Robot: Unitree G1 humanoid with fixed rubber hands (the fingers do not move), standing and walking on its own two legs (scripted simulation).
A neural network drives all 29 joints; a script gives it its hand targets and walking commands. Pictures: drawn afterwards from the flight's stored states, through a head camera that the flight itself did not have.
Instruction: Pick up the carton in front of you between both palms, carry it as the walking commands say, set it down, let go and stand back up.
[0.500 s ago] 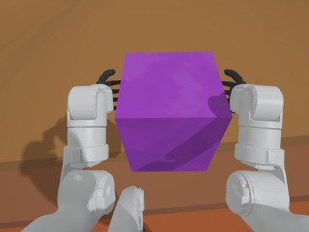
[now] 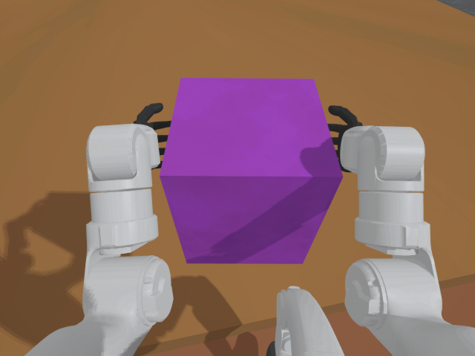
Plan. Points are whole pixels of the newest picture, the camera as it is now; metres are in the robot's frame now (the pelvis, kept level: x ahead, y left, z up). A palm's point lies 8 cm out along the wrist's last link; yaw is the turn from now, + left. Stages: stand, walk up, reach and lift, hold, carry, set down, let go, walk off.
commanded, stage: carry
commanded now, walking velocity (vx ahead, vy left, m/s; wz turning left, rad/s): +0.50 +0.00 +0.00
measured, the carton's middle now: (246, 177) +0.38 -0.01 +0.12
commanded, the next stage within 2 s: none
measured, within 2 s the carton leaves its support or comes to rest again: neither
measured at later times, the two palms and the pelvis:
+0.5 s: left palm (143, 11) +0.66 +0.17 +0.30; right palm (297, 14) +0.67 -0.13 +0.29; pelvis +0.29 +0.01 +0.11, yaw +0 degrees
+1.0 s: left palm out of the picture +0.94 +0.21 +0.39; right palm out of the picture +0.92 -0.09 +0.40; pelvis +0.56 +0.07 +0.20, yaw -1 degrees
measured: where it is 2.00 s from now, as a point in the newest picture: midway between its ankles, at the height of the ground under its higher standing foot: (212, 166)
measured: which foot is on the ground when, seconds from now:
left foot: down 0.00-0.12, up 0.14-0.56, down 0.58-1.00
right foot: up 0.00-0.04, down 0.06-0.58, up 0.60-1.00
